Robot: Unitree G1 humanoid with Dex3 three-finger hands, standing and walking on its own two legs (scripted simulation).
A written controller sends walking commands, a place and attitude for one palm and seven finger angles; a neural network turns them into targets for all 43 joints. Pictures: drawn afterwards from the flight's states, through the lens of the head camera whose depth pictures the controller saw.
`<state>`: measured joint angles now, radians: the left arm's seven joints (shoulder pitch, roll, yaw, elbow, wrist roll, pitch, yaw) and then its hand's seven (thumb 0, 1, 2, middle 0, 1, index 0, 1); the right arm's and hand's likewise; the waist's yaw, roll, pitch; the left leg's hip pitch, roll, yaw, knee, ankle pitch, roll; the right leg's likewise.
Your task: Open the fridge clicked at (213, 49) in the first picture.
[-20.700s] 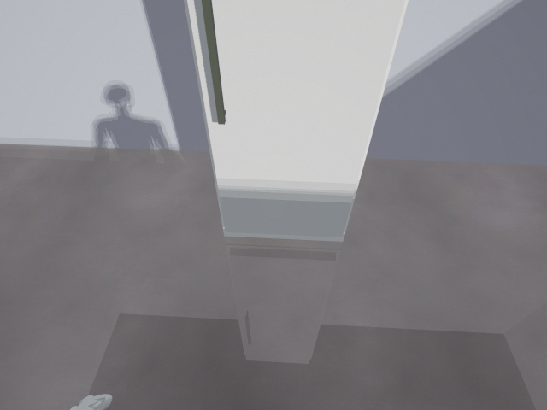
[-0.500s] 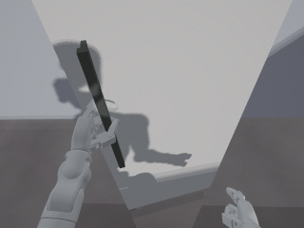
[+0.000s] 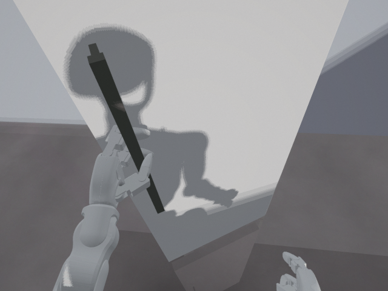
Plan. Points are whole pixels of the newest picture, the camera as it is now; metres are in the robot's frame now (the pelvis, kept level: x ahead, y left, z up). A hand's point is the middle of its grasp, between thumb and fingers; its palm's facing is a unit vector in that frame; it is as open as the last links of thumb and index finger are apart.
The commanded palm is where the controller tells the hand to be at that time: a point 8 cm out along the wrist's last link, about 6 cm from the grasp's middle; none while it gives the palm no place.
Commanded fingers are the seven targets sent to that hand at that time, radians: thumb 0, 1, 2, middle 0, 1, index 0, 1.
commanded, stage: walk backward, drawing the door open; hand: left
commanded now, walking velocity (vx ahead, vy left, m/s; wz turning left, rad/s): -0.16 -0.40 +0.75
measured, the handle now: (137, 153) +0.34 +0.11 +0.13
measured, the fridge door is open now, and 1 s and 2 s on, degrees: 30 62 68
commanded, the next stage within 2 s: stop walking and hold the door back in 1.06 s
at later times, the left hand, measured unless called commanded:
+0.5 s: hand (190, 220) +0.21 +0.01 +0.13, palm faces +0.40 -0.89 -0.22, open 6.9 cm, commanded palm +0.16 +0.04 +0.14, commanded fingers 0.00 0.90 0.90 -0.45 -1.40 -0.45 -1.40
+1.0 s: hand (278, 264) +0.15 -0.11 +0.13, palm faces +0.83 -0.51 -0.24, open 6.6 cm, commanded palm +0.09 -0.11 +0.14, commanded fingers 0.00 0.90 0.90 -0.45 -1.40 -0.45 -1.40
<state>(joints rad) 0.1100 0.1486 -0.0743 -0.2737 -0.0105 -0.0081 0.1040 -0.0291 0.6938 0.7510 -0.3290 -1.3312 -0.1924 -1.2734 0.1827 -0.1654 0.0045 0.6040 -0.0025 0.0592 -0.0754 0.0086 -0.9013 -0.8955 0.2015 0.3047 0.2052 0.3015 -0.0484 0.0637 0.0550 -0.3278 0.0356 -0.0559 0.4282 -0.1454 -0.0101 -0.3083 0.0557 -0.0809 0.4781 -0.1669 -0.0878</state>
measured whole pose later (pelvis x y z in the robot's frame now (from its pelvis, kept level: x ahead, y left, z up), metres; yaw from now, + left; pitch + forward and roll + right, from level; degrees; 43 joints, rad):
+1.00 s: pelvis +0.07 -0.45 -0.02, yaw +46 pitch -2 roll -2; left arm 0.08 0.25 0.14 -0.36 -0.03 -0.04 0.09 -0.05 0.68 0.83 -0.44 -1.37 -0.21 -1.31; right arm 0.13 -0.14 0.00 0.63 0.02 -0.10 -0.05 0.01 -0.90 -0.90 0.20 0.31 0.21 0.30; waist 0.01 0.06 0.18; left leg -0.43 0.17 -0.22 0.74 -0.38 -0.06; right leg -0.31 -0.04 -0.01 0.61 -0.24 0.06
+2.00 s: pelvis +0.07 -0.64 +0.00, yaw +63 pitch -1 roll +0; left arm -0.87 0.35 0.19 1.04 -0.04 -0.19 0.04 -0.04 0.72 0.83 -0.45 -1.40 -0.42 -1.40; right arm 0.37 -0.29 -0.02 0.81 0.05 -0.08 -0.12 0.01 -0.91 -0.90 0.19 0.30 0.20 0.30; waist -0.07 0.00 0.12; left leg -0.20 0.06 0.11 0.49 -0.26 0.01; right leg -0.51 -0.05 -0.02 0.94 -0.36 0.03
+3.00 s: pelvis +0.06 -0.64 -0.01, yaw +58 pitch +5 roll +0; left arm -0.79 0.41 0.30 0.98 0.06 -0.25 -0.02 -0.02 0.18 0.56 -0.42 -1.36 -0.37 -1.37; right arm 0.31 -0.28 -0.02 0.68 0.00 -0.11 -0.02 0.00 -0.90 -0.90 0.20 0.30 0.21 0.30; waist -0.10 -0.01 -0.04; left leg -0.47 0.04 0.08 0.62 -0.24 0.01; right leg -0.44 -0.02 -0.02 0.65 -0.31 0.00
